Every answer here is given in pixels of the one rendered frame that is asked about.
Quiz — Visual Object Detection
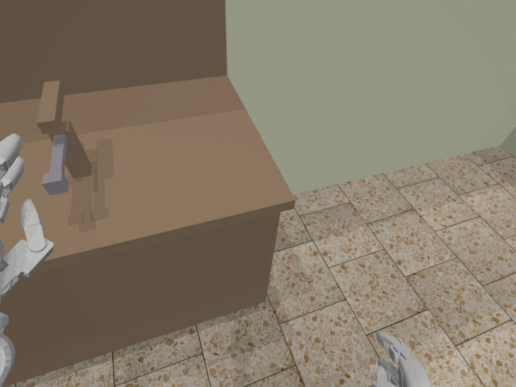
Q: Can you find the counter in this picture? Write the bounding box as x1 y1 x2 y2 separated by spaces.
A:
0 0 296 387

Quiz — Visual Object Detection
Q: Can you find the robot left hand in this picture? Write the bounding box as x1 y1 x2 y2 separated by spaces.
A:
0 133 53 302

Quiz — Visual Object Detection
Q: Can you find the tap lever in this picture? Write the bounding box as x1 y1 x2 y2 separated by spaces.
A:
42 134 69 195

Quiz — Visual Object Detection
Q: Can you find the robot right hand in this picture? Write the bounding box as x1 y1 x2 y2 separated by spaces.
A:
372 331 432 387

